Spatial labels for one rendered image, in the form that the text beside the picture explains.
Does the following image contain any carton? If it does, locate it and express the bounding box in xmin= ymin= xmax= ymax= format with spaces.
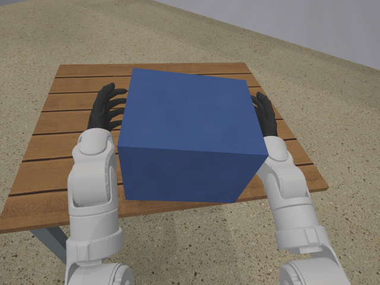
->
xmin=117 ymin=68 xmax=269 ymax=203

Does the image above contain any right robot forearm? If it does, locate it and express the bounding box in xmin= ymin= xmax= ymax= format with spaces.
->
xmin=256 ymin=136 xmax=351 ymax=285

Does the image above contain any robot left hand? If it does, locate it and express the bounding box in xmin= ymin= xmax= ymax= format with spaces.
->
xmin=87 ymin=83 xmax=127 ymax=132

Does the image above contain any left robot forearm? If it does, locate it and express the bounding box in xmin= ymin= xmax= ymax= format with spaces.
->
xmin=64 ymin=128 xmax=124 ymax=285

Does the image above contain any robot right hand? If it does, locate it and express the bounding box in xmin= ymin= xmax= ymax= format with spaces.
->
xmin=251 ymin=92 xmax=278 ymax=137

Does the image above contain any robot right upper arm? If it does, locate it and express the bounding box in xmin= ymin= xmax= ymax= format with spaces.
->
xmin=279 ymin=257 xmax=349 ymax=285

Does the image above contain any table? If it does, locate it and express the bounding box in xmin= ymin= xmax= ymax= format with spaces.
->
xmin=0 ymin=62 xmax=329 ymax=265

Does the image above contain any robot left upper arm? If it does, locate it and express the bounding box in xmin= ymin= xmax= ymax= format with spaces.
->
xmin=68 ymin=262 xmax=133 ymax=285

